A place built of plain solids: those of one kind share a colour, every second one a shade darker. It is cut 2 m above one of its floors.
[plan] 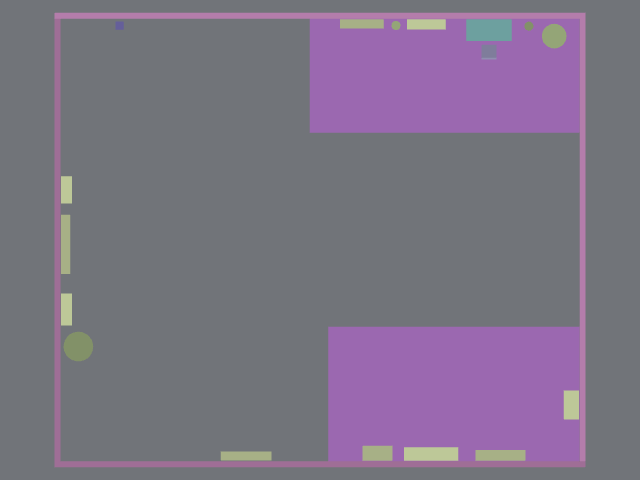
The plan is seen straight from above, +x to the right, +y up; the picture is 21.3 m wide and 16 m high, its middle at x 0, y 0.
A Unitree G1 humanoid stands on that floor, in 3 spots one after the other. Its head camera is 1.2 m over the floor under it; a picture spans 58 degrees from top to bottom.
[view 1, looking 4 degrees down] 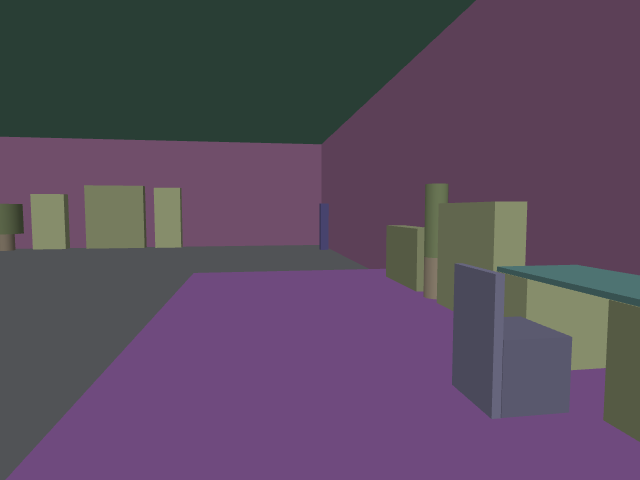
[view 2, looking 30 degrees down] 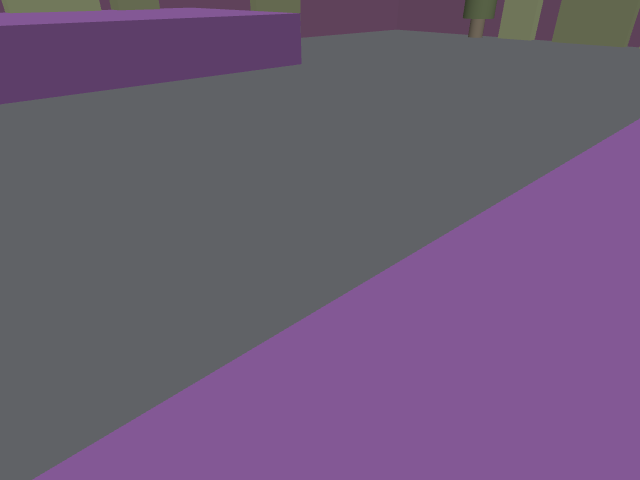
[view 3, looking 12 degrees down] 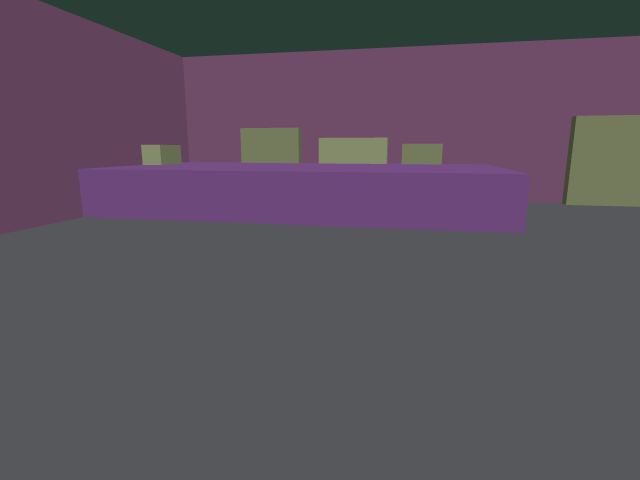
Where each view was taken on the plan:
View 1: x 8.10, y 4.67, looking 171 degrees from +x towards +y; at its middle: totem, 15.02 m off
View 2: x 6.77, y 4.66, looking -133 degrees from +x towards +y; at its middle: ground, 2.76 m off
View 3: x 2.12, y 4.64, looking -78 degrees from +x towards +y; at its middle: ground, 6.64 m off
